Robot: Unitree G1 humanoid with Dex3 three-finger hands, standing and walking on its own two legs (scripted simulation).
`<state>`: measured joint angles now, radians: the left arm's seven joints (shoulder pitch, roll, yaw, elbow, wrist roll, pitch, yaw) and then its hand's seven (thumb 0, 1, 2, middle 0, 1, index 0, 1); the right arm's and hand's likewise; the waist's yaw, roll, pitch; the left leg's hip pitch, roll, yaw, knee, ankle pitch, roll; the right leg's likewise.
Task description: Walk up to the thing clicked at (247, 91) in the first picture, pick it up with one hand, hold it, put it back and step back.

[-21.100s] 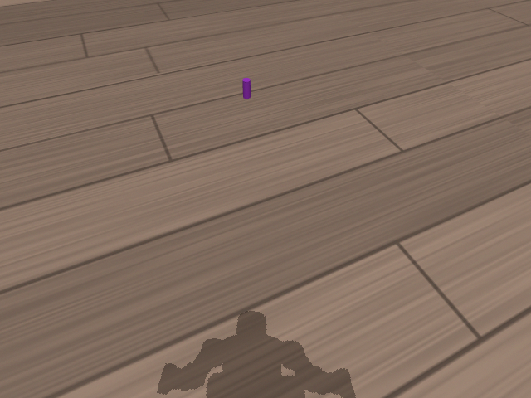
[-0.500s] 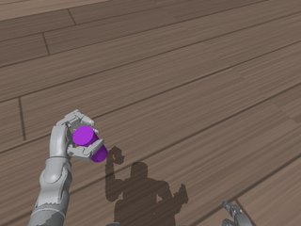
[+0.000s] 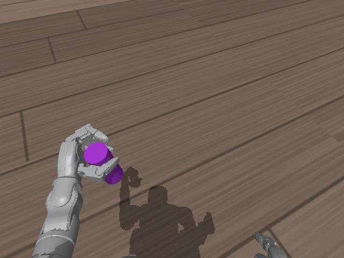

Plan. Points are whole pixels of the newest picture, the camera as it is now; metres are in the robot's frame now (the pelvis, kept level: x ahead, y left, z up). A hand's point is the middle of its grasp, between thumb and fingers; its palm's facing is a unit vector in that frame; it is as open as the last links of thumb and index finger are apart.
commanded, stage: hold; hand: left
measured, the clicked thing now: (105, 165) +0.33 +0.17 +0.00
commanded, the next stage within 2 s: crouch in 0.14 s
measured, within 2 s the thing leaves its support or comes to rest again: neither
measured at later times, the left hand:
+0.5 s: hand (102, 163) +0.33 +0.17 +0.01, palm faces +0.13 -0.99 +0.00, open 7.8 cm
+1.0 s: hand (115, 183) +0.38 +0.19 -0.24, palm faces +0.15 -0.99 -0.03, open 7.8 cm
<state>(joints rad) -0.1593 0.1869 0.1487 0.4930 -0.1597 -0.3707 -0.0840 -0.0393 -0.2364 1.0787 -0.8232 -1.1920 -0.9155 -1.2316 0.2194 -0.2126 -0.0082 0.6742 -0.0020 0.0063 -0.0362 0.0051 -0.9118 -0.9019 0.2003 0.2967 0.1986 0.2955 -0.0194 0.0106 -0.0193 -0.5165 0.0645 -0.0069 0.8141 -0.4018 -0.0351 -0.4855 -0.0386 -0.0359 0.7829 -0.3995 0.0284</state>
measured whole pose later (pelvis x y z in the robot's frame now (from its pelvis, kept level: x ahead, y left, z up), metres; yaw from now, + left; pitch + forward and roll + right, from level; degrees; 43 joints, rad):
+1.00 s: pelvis -0.05 +0.00 -0.21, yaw -2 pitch +33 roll -3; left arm -0.58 0.31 0.39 1.04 -0.12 -0.74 -0.12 -0.03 -0.22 1.09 -0.81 -1.21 -0.91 -1.25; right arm 0.15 -0.24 0.01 0.71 -0.09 0.00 0.05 0.00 -0.90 -0.90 0.20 0.30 0.20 0.30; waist -0.10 0.01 -0.19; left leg -1.67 0.07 -0.08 1.76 -0.67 -0.05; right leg -1.63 -0.03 -0.02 1.74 -0.67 0.02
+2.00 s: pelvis -0.09 +0.01 -0.43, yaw -9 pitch +27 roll -10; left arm -0.78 0.64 0.57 1.22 -0.03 -0.78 -0.09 -0.03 -0.22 1.10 -0.81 -1.20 -0.91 -1.25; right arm 0.06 -0.32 0.20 0.69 -0.21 0.07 0.12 0.00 -0.90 -0.90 0.20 0.30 0.20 0.30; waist -0.24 -0.08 0.09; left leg -2.29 0.02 -0.25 2.50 -0.70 -0.06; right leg -2.19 0.02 -0.08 2.38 -0.67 0.07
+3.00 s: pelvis -0.10 +0.03 -0.45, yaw -16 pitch +17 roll -18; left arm -0.82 0.93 0.51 1.52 -0.03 -1.01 0.03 -0.03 -0.21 1.11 -0.81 -1.20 -0.92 -1.24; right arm -0.16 -0.36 0.52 0.56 -0.36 0.10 0.12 -0.01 -0.91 -0.90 0.20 0.30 0.20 0.30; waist -0.30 -0.26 0.30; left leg -2.24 0.01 -0.41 2.64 -0.74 -0.05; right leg -2.08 0.07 -0.19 2.38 -0.65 0.10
